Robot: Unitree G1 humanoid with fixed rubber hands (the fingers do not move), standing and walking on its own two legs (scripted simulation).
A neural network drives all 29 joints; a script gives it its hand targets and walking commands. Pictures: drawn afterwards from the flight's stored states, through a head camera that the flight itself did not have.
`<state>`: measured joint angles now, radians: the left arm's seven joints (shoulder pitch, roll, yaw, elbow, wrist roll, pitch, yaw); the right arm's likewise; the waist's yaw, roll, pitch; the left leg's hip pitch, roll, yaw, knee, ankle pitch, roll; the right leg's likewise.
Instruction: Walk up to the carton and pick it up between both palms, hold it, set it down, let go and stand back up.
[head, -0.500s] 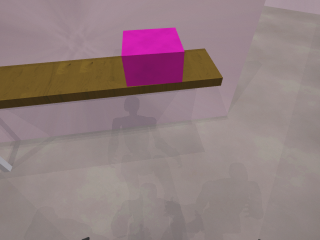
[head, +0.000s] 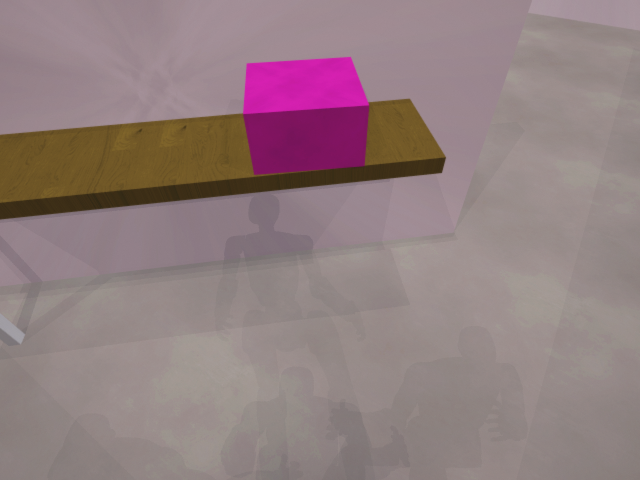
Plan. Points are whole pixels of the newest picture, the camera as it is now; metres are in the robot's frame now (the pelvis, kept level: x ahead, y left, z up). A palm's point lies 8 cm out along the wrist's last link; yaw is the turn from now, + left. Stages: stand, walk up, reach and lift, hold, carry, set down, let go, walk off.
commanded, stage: stand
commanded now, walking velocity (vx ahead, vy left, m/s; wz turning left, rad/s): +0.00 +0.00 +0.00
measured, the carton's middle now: (304, 113) +0.95 +0.09 -0.03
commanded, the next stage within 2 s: none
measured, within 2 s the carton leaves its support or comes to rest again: neither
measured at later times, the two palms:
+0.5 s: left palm out of the picture +0.06 +0.25 -0.11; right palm out of the picture +0.07 -0.25 -0.11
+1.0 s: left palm out of the picture +0.05 +0.25 -0.12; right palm out of the picture +0.06 -0.25 -0.12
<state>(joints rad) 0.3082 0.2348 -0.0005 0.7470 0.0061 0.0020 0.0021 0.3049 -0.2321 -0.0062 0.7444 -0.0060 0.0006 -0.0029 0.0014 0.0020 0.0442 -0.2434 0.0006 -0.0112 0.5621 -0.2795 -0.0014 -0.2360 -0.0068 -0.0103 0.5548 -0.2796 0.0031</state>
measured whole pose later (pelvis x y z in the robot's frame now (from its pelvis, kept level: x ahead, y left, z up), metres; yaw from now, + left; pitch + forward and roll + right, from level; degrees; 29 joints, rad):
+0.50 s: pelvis +0.00 +0.00 +0.00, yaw +0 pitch -2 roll +0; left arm 0.31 0.24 0.00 0.79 0.00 0.00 0.01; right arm 0.31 -0.23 0.00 0.79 0.00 0.00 -0.01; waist 0.00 0.00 0.04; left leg -0.23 0.00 -0.01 0.54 -0.27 0.00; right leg -0.22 -0.01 -0.01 0.53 -0.27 0.00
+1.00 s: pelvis +0.00 +0.00 +0.00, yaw +0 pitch -2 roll +0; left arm 0.32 0.23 -0.01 0.84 0.00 0.00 0.02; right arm 0.31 -0.23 0.00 0.84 0.00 0.00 -0.02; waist 0.00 0.00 0.04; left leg -0.21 0.00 -0.01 0.51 -0.26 0.00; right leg -0.21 -0.01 -0.01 0.50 -0.26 0.00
